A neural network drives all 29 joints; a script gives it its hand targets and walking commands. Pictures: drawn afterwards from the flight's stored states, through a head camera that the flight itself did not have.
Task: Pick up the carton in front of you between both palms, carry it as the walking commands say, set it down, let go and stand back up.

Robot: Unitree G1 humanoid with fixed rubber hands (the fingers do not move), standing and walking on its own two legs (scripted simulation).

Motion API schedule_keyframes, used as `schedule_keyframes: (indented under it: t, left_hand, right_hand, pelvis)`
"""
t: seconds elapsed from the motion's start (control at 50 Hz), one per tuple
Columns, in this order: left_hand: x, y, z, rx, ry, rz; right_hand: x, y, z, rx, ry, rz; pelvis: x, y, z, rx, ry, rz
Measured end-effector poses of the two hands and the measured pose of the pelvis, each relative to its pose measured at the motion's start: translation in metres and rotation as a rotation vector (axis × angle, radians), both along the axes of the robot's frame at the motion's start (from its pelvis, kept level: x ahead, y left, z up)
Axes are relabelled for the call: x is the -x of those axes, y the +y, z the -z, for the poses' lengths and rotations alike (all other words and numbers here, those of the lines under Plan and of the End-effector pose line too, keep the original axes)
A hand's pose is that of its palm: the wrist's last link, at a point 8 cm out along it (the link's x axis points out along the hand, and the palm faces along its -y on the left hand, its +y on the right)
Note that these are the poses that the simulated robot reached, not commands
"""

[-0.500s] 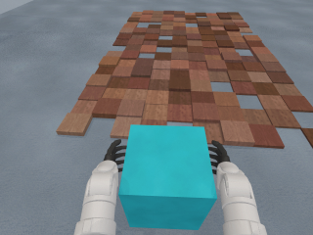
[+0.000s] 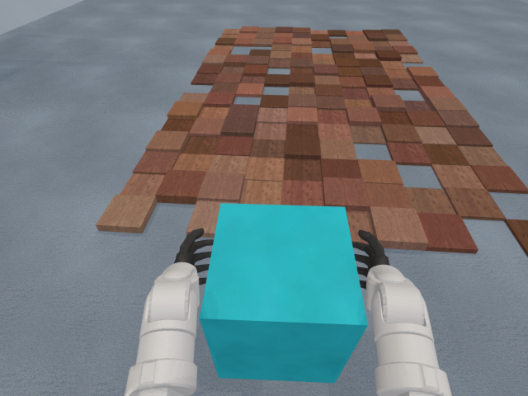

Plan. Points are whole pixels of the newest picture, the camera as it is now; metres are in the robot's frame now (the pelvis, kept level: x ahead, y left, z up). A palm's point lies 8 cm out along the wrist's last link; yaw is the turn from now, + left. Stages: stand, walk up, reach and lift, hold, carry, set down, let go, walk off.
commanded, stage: hold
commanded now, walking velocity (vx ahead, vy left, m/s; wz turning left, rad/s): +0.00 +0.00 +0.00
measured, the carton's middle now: (279, 295) +0.30 +0.00 -0.03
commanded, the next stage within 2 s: carry in 0.68 s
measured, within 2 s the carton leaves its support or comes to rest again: neither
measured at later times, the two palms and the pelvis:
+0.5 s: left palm (186, 270) +0.29 +0.15 +0.05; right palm (376, 272) +0.29 -0.15 +0.05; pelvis +0.01 +0.00 +0.00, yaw +0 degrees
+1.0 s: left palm (178, 238) +0.34 +0.17 +0.07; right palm (359, 239) +0.35 -0.13 +0.07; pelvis +0.07 +0.02 -0.01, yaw -1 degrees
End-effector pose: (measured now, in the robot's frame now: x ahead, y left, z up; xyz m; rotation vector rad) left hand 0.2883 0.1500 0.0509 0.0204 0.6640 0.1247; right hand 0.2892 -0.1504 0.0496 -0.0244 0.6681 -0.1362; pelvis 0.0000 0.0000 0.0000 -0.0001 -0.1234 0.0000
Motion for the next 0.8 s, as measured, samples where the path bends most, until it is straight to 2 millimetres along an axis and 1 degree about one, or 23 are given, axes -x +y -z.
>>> schedule_keyframes:
  t: [0.14, 0.38, 0.66, 0.72, 0.8]
  left_hand:
    - [-0.002, 0.0, -0.001, 0.002, -0.005, -0.003]
    - [-0.005, 0.0, -0.001, -0.008, -0.001, 0.003]
    - [-0.004, 0.0, 0.0, -0.015, 0.003, 0.008]
    - [-0.005, 0.0, 0.001, -0.012, -0.004, 0.007]
    - [-0.012, 0.002, -0.003, -0.005, -0.027, 0.001]
  right_hand:
    - [-0.002, 0.0, -0.001, -0.004, -0.005, 0.002]
    - [-0.005, 0.0, -0.001, 0.007, -0.001, -0.006]
    - [-0.004, 0.0, 0.0, 0.014, 0.003, -0.01]
    - [-0.006, 0.0, 0.001, 0.009, -0.004, -0.007]
    - [-0.013, 0.002, -0.003, 0.001, -0.027, 0.001]
  pelvis:
    - [0.0, 0.0, 0.0, 0.0, 0.001, -0.001]
    - [-0.006, -0.001, -0.001, 0.0, 0.004, -0.001]
    - [-0.009, 0.0, -0.002, 0.001, 0.003, -0.001]
    - [-0.01, 0.0, 0.001, 0.001, 0.044, -0.003]
    - [-0.017, 0.002, 0.004, 0.004, 0.104, -0.013]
